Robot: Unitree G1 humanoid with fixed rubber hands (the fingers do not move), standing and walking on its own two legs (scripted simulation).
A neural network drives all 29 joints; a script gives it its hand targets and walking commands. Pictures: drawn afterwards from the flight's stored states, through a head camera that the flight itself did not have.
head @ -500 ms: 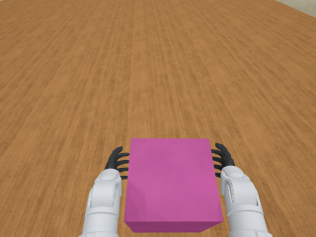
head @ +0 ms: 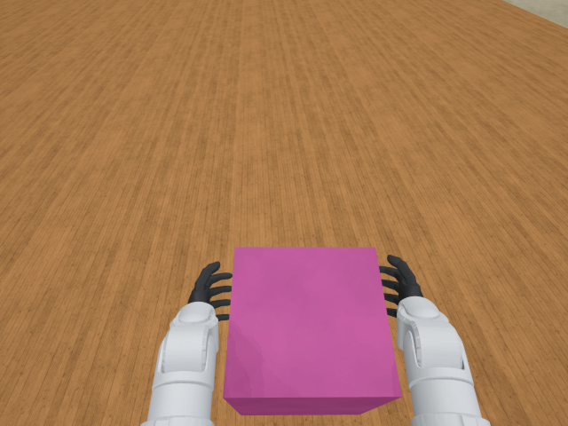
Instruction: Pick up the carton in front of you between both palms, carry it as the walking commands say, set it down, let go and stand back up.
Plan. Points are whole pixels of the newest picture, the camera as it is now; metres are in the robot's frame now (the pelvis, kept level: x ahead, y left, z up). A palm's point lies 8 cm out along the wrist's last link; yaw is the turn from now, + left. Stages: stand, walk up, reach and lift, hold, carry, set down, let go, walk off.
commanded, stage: carry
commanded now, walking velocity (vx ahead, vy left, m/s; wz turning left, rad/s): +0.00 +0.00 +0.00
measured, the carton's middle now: (302, 338) +0.29 +0.00 -0.05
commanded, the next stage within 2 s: hold in 0.16 s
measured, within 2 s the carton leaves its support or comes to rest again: neither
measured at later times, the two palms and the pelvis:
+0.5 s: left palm (186, 334) +0.25 +0.16 +0.05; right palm (406, 313) +0.27 -0.14 +0.05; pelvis -0.02 -0.01 +0.01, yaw +3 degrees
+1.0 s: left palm (194, 320) +0.27 +0.15 +0.05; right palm (411, 307) +0.28 -0.15 +0.06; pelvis -0.02 -0.01 +0.00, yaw +2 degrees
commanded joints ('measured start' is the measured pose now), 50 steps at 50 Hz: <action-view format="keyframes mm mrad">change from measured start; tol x4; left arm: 1 -489 -916 -547 -91 -274 -54 -258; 8 -488 -915 -549 -94 -275 -53 -257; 9 -405 -931 -524 -111 -265 -45 -267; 12 -389 -887 -504 -130 -228 -54 -252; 20 -508 -915 -510 -88 -237 -54 -273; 44 -646 -970 -430 74 -216 -53 -322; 50 -708 -956 -340 182 -164 -85 -324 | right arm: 1 -404 938 543 -27 255 -25 253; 8 -402 938 544 -29 256 -24 253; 9 -314 957 521 -44 243 -18 262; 12 -336 910 512 -87 226 -28 258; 27 -466 956 431 77 191 -33 294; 45 -578 990 406 153 197 -35 322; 50 -633 977 318 238 148 -65 312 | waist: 1 0 2 -220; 8 0 2 -222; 9 0 -16 -144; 11 -1 -9 -196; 14 16 -4 -118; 25 -12 -5 -29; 50 -2 -8 1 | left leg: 1 87 108 -112 -73 169 3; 8 84 108 -112 -73 168 3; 9 253 -147 -253 -119 401 20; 10 291 -128 -275 -110 497 18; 11 355 -131 -278 -119 508 15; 12 365 -132 -278 -125 487 9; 13 391 -137 -272 -147 368 7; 28 313 -133 -259 -160 36 4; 36 292 -132 -258 -164 -31 5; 50 253 -133 -253 -142 -33 7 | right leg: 1 66 -106 106 -73 170 -7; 8 64 -106 105 -72 169 -7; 9 214 147 241 -117 413 -21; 10 236 137 273 -117 500 -25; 11 216 139 266 -124 497 -16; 15 181 151 259 -167 268 -7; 28 121 126 258 -201 -5 -28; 36 113 118 257 -203 -76 -27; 50 83 125 251 -169 -69 -20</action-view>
